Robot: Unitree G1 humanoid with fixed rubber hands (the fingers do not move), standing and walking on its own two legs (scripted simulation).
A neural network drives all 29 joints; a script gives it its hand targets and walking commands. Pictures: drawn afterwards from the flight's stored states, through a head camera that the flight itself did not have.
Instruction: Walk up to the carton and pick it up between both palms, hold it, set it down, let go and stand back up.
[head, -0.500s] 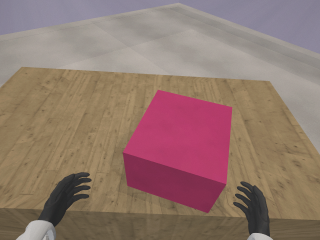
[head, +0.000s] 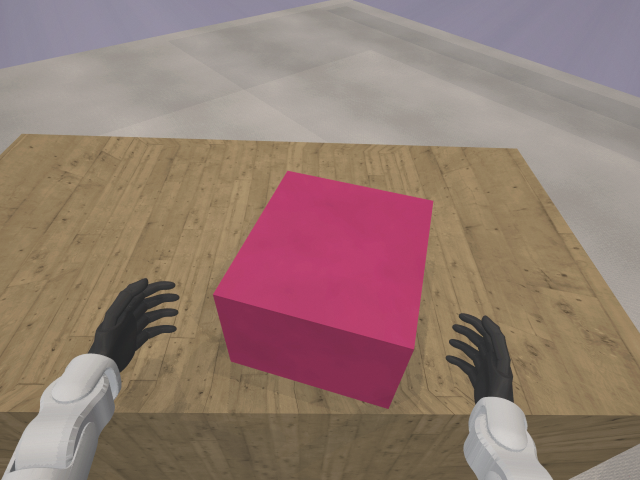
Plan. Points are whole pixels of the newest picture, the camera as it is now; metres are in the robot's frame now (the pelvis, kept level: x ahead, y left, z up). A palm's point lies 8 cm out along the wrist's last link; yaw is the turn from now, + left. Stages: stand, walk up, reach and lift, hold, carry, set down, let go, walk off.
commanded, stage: reach and lift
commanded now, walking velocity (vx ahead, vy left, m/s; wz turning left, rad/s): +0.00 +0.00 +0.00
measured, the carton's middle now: (333, 279) +0.44 -0.03 -0.02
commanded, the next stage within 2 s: none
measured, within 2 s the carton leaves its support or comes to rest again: neither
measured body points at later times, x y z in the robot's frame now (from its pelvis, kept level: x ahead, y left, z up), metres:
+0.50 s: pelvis -0.02 -0.01 +0.00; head +0.00 +0.02 +0.45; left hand +0.39 +0.20 +0.08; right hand +0.31 -0.23 +0.08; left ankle -0.02 +0.08 -0.74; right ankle +0.01 -0.14 -0.74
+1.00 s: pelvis +0.02 +0.01 +0.00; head +0.04 +0.03 +0.45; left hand +0.46 +0.20 +0.11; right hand +0.36 -0.23 +0.09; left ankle -0.02 +0.08 -0.74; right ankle +0.01 -0.14 -0.74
